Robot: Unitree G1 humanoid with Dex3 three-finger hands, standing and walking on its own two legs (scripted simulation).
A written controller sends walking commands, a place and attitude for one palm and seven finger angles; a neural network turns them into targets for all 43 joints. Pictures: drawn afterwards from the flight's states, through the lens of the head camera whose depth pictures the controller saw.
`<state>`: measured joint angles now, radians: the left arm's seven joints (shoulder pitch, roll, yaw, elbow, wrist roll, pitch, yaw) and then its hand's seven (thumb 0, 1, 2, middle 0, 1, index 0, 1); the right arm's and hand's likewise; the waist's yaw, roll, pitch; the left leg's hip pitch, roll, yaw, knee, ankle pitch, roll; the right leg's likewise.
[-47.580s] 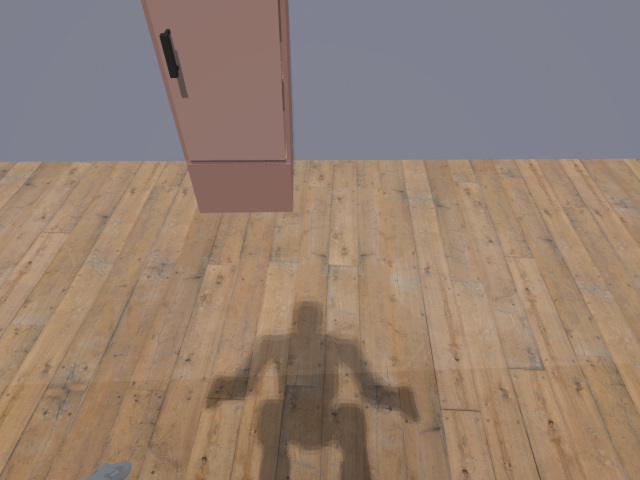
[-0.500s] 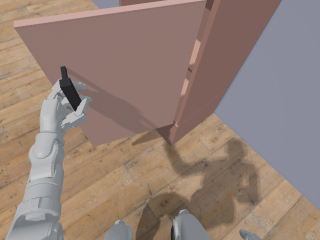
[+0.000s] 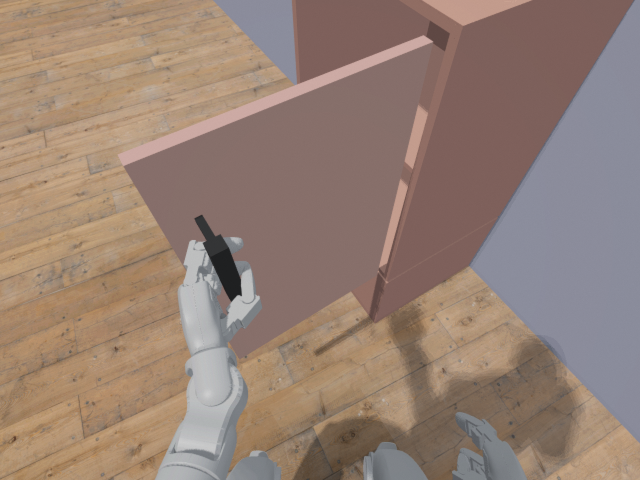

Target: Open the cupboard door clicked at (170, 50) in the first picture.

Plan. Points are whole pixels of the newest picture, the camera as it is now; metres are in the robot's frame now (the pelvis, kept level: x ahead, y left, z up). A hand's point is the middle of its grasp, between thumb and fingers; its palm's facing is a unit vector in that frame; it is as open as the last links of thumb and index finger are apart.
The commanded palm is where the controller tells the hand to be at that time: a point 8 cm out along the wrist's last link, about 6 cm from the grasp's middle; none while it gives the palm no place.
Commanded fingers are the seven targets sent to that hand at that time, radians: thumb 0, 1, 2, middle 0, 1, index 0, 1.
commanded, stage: pull the door open along its arc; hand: left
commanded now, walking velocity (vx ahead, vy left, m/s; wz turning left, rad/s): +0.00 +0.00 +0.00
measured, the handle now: (220, 261) +0.38 +0.14 +0.04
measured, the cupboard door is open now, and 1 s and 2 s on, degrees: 91 99 100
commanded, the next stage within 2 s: open thumb and fingers to let go in 0.08 s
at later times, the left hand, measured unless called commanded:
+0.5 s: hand (270, 318) +0.30 +0.07 +0.04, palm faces +0.32 -0.95 +0.00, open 8.4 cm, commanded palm +0.26 +0.12 +0.03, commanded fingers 0.00 -0.29 0.39 -0.31 -1.22 -0.31 -1.22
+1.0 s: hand (274, 322) +0.30 +0.07 +0.03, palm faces +0.28 -0.96 -0.01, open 15.3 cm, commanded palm +0.26 +0.12 +0.03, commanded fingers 0.00 -0.50 0.30 -0.15 -0.30 -0.15 -0.30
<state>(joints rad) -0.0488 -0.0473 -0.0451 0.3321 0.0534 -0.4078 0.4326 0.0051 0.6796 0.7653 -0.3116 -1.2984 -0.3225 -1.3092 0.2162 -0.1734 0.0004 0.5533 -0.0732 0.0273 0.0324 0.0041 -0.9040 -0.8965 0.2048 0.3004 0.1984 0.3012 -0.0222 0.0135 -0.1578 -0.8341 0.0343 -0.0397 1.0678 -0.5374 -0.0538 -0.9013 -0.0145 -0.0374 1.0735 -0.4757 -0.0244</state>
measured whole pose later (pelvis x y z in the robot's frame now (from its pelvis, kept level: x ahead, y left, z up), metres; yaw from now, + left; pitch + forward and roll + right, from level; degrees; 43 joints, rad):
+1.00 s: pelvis -0.03 +0.02 -0.01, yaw +0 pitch +15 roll +0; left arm -0.08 -0.12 -0.21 0.38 0.15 -0.40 0.60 -0.01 -0.49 0.31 -0.24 -0.68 -0.23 -0.67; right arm 0.19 -0.17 -0.01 0.60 -0.10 -0.03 0.02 0.01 -0.90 -0.90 0.20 0.30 0.20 0.30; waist -0.02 0.01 -0.15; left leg -0.88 0.01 -0.04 1.13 -0.52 -0.03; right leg -0.93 -0.04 -0.03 1.10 -0.44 0.00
